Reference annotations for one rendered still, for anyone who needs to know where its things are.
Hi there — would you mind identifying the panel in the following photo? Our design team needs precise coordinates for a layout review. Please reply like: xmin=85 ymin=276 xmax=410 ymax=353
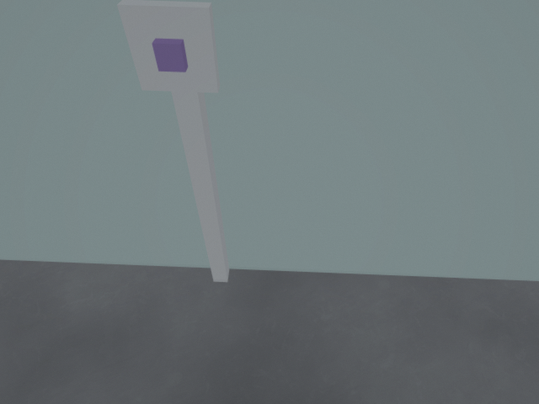
xmin=117 ymin=0 xmax=229 ymax=282

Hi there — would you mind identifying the button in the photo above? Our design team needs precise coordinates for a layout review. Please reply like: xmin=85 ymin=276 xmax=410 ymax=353
xmin=152 ymin=39 xmax=188 ymax=72

